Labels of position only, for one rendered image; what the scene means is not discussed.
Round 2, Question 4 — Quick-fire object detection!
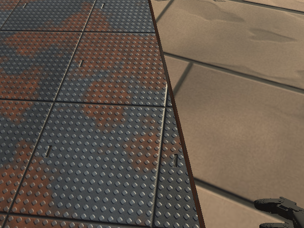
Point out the robot right hand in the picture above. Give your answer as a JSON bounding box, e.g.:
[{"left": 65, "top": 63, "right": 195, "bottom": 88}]
[{"left": 254, "top": 197, "right": 304, "bottom": 228}]

